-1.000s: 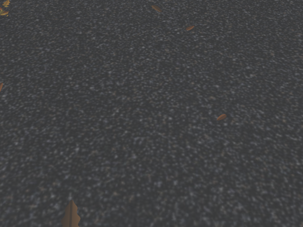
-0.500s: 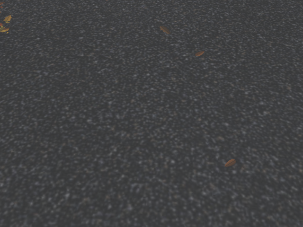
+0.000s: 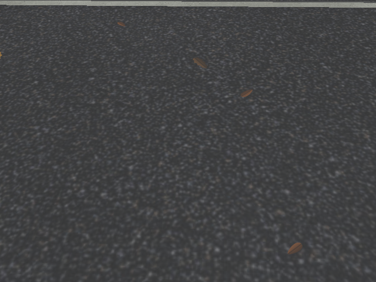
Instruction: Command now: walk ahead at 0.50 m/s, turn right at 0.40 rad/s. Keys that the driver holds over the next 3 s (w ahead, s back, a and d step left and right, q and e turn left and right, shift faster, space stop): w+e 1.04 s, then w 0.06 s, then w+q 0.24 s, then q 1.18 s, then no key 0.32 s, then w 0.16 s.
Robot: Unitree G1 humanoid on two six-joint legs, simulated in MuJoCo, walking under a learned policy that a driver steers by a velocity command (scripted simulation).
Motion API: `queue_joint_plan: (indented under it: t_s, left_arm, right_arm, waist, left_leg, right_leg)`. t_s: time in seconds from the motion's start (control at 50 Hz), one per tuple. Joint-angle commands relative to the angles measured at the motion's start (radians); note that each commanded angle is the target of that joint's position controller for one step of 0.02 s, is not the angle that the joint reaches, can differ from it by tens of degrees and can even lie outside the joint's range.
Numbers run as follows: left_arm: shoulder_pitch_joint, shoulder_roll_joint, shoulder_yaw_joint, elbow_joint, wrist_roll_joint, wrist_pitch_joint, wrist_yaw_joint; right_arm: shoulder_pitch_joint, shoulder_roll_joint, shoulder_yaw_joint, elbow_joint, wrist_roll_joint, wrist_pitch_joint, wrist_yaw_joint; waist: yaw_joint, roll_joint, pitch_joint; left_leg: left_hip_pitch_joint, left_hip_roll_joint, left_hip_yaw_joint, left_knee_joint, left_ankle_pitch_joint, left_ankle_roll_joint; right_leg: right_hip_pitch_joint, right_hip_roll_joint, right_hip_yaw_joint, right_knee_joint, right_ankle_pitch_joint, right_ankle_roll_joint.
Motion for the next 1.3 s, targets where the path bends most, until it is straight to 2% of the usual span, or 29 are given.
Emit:
queue_joint_plan:
  t_s: [0.02,0.04,0.06,0.1,0.18,0.24,0.3,0.38,0.42,0.44,0.46,0.48,0.5,0.52,0.54,0.56,0.66,0.78,0.88,0.92,0.96,0.98,1.0,1.02,1.04,1.08,1.1,1.18,1.3]
  left_arm:
    - [0.166,0.111,-0.001,0.033,0.021,-0.073,-0.024]
    - [0.146,0.066,-0.018,0.034,0.007,-0.093,-0.022]
    - [0.127,0.064,-0.022,0.035,0.0,-0.104,-0.02]
    - [0.125,0.067,-0.031,0.036,0.007,-0.115,-0.007]
    - [0.279,0.094,-0.028,0.057,0.009,-0.113,0.036]
    - [0.347,0.108,-0.023,0.06,0.005,-0.103,0.045]
    - [0.382,0.106,-0.015,0.072,-0.008,-0.096,0.042]
    - [0.343,0.137,0.013,0.058,-0.008,-0.071,0.054]
    - [0.289,0.139,0.015,0.022,0.012,-0.059,0.045]
    - [0.265,0.093,-0.002,-0.026,0.035,-0.061,0.041]
    - [0.455,-0.06,-0.043,-0.046,-0.005,-0.072,0.035]
    - [0.429,0.058,-0.024,-0.027,-0.034,-0.074,0.039]
    - [0.308,0.125,-0.006,-0.055,-0.043,-0.072,0.044]
    - [0.245,0.141,0.0,-0.07,-0.035,-0.071,0.051]
    - [0.204,0.137,0.007,-0.082,-0.017,-0.07,0.052]
    - [0.218,0.118,0.011,-0.09,-0.017,-0.063,0.047]
    - [0.12,0.076,0.001,-0.164,-0.016,-0.028,0.037]
    - [-0.043,0.083,-0.017,-0.217,-0.011,-0.044,0.0]
    - [-0.167,0.095,-0.024,-0.287,-0.013,-0.041,-0.029]
    - [-0.135,0.124,-0.01,-0.298,-0.009,-0.036,-0.033]
    - [0.103,0.196,0.037,-0.241,-0.012,-0.032,-0.026]
    - [0.294,0.287,0.078,-0.192,-0.014,-0.023,-0.006]
    - [0.259,0.405,0.09,-0.201,-0.019,-0.031,-0.001]
    - [0.291,0.325,0.062,-0.24,-0.006,-0.049,-0.01]
    - [0.261,0.262,0.043,-0.227,0.003,-0.064,-0.016]
    - [0.125,0.183,0.018,-0.243,0.0,-0.07,-0.01]
    - [0.079,0.152,0.004,-0.258,0.013,-0.072,-0.006]
    - [0.098,0.173,0.005,-0.228,0.017,-0.092,0.008]
    - [0.153,0.183,0.0,-0.17,0.023,-0.101,0.024]
  right_arm:
    - [-0.142,-0.022,0.01,-0.205,0.063,-0.089,0.024]
    - [-0.138,-0.074,0.003,-0.214,0.069,-0.105,0.033]
    - [-0.142,-0.095,0.001,-0.206,0.05,-0.103,0.026]
    - [-0.199,-0.125,-0.01,-0.218,0.021,-0.088,0.016]
    - [-0.366,-0.072,0.002,-0.275,0.006,-0.066,0.02]
    - [-0.483,-0.038,0.013,-0.318,0.02,-0.061,0.038]
    - [-0.544,-0.057,0.014,-0.36,0.03,-0.062,0.051]
    - [-0.465,-0.135,-0.008,-0.358,0.028,-0.082,0.059]
    - [-0.188,-0.214,-0.044,-0.292,0.028,-0.083,0.042]
    - [0.006,-0.277,-0.055,-0.27,0.007,-0.077,0.029]
    - [0.036,-0.318,-0.06,-0.247,-0.016,-0.073,0.043]
    - [0.009,-0.195,-0.032,-0.262,-0.013,-0.071,0.046]
    - [-0.066,-0.123,-0.014,-0.268,0.001,-0.067,0.041]
    - [-0.119,-0.113,-0.008,-0.265,0.002,-0.064,0.039]
    - [-0.14,-0.108,-0.009,-0.249,-0.007,-0.064,0.039]
    - [-0.143,-0.109,-0.008,-0.234,-0.022,-0.068,0.038]
    - [-0.125,-0.153,-0.029,-0.192,-0.001,-0.082,0.028]
    - [-0.068,-0.214,-0.042,-0.187,-0.001,-0.062,0.016]
    - [0.012,-0.263,-0.054,-0.175,0.02,-0.026,0.014]
    - [0.002,-0.289,-0.061,-0.18,0.029,-0.011,0.011]
    - [-0.027,-0.288,-0.059,-0.192,0.038,0.007,0.006]
    - [-0.014,-0.24,-0.04,-0.21,0.013,0.005,0.002]
    - [0.046,-0.093,0.005,-0.28,-0.023,-0.025,0.013]
    - [-0.049,-0.167,-0.002,-0.291,0.016,-0.068,0.027]
    - [-0.131,-0.212,-0.014,-0.317,0.052,-0.087,0.035]
    - [-0.094,-0.203,-0.012,-0.281,0.018,-0.09,0.026]
    - [-0.068,-0.208,-0.018,-0.27,0.012,-0.076,0.027]
    - [-0.07,-0.159,-0.007,-0.258,0.005,-0.029,0.029]
    - [-0.211,-0.126,0.011,-0.29,0.021,-0.032,0.046]
  waist:
    - [-0.031,-0.246,0.068]
    - [-0.057,-0.119,0.114]
    - [-0.069,-0.047,0.125]
    - [-0.081,0.021,0.113]
    - [-0.024,-0.009,0.087]
    - [0.024,-0.057,0.083]
    - [0.047,-0.093,0.096]
    - [-0.012,-0.126,0.055]
    - [-0.143,-0.151,-0.132]
    - [-0.202,-0.051,-0.32]
    - [-0.086,0.352,-0.501]
    - [-0.11,0.283,-0.459]
    - [-0.118,0.179,-0.271]
    - [-0.092,0.063,-0.167]
    - [-0.074,0.044,-0.107]
    - [-0.044,0.073,-0.088]
    - [-0.036,0.062,0.013]
    - [-0.092,0.035,0.054]
    - [-0.128,0.051,0.088]
    - [-0.09,0.079,0.05]
    - [0.048,0.074,-0.087]
    - [0.12,-0.02,-0.187]
    - [-0.006,-0.288,-0.245]
    - [0.067,-0.166,-0.362]
    - [0.072,-0.109,-0.23]
    - [-0.018,-0.015,-0.114]
    - [-0.053,-0.035,-0.096]
    - [-0.066,-0.033,-0.051]
    - [0.003,-0.05,0.036]
  left_leg:
    - [-0.724,-0.021,-0.187,0.627,0.041,0.07]
    - [-0.721,0.027,-0.193,0.567,0.151,0.059]
    - [-0.681,0.058,-0.184,0.506,0.217,0.035]
    - [-0.612,0.088,-0.194,0.351,0.296,-0.005]
    - [-0.549,0.02,-0.13,0.005,0.483,-0.05]
    - [-0.469,-0.033,-0.106,-0.214,0.6,-0.05]
    - [-0.462,-0.032,-0.131,-0.324,0.61,-0.043]
    - [-0.332,-0.041,-0.15,-0.385,0.535,-0.011]
    - [0.031,-0.035,-0.144,-0.353,0.49,0.047]
    - [0.369,0.156,-0.333,-0.269,0.456,0.1]
    - [0.693,0.409,-0.836,-0.409,0.266,0.267]
    - [0.63,0.368,-0.913,-0.503,0.081,0.241]
    - [0.463,0.327,-0.714,-0.526,0.069,0.19]
    - [0.286,0.293,-0.57,-0.547,0.186,0.166]
    - [0.156,0.258,-0.477,-0.567,0.293,0.156]
    - [0.081,0.236,-0.405,-0.59,0.34,0.152]
    - [-0.01,0.251,-0.247,-0.71,0.366,0.189]
    - [0.057,0.211,-0.028,-0.709,0.484,0.146]
    - [0.212,0.257,0.032,-0.644,0.537,0.112]
    - [0.255,0.265,0.067,-0.529,0.801,0.092]
    - [0.193,0.217,0.131,-0.187,1.055,0.051]
    - [-0.054,0.176,0.137,0.128,0.809,-0.002]
    - [-0.525,-0.025,0.051,0.466,-0.071,-0.061]
    - [-0.641,-0.044,-0.183,0.585,-0.119,-0.044]
    - [-0.729,-0.002,-0.186,0.576,-0.017,-0.022]
    - [-0.595,0.087,-0.184,0.403,0.134,-0.017]
    - [-0.517,0.112,-0.191,0.353,0.172,-0.022]
    - [-0.482,0.117,-0.159,0.217,0.304,-0.061]
    - [-0.493,0.077,-0.136,-0.114,0.648,-0.047]
  right_leg:
    - [0.307,-0.327,0.861,-0.551,-0.333,-0.297]
    - [0.251,-0.307,0.749,-0.566,-0.266,-0.276]
    - [0.218,-0.262,0.636,-0.56,-0.139,-0.237]
    - [0.176,-0.206,0.502,-0.543,0.065,-0.181]
    - [0.205,-0.12,0.329,-0.517,0.462,-0.127]
    - [0.213,-0.097,0.299,-0.513,0.419,-0.086]
    - [0.289,-0.134,0.338,-0.475,0.368,-0.083]
    - [0.386,-0.18,0.366,-0.349,0.573,-0.058]
    - [0.324,-0.107,0.338,-0.056,0.76,-0.015]
    - [0.11,-0.033,0.32,0.232,0.476,0.006]
    - [-0.259,0.097,0.275,0.577,-0.257,0.058]
    - [-0.342,0.034,0.332,0.705,-0.239,0.05]
    - [-0.391,-0.002,0.294,0.717,-0.161,0.047]
    - [-0.354,-0.048,0.261,0.684,-0.08,0.049]
    - [-0.315,-0.078,0.254,0.638,-0.036,0.047]
    - [-0.265,-0.109,0.261,0.61,-0.014,0.043]
    - [-0.341,-0.157,0.244,0.456,0.057,0.054]
    - [-0.339,-0.127,0.167,0.147,0.328,0.062]
    - [-0.348,-0.09,0.095,0.002,0.232,0.031]
    - [-0.265,-0.037,0.048,-0.025,0.129,-0.004]
    - [0.063,0.068,-0.01,-0.114,0.153,-0.064]
    - [0.388,-0.008,0.157,-0.126,0.175,-0.122]
    - [0.681,-0.252,0.727,-0.232,0.018,-0.292]
    - [0.732,-0.318,0.952,-0.374,-0.072,-0.331]
    - [0.661,-0.297,0.81,-0.386,0.02,-0.284]
    - [0.378,-0.223,0.562,-0.377,0.226,-0.217]
    - [0.282,-0.197,0.499,-0.399,0.308,-0.203]
    - [0.178,-0.174,0.342,-0.477,0.476,-0.2]
    - [0.212,-0.139,0.166,-0.539,0.375,-0.116]
Next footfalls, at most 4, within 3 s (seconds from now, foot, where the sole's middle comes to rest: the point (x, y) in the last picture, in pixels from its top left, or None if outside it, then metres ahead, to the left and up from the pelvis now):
0.44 left None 0.48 0.08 -0.76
0.98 right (289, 268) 0.59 -0.28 -0.76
1.50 left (282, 183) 0.97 -0.30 -0.76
1.96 right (338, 198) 0.90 -0.52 -0.76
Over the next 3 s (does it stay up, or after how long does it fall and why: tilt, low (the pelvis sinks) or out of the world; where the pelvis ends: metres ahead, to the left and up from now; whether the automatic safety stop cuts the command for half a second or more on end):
stays up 0.87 -0.36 0.02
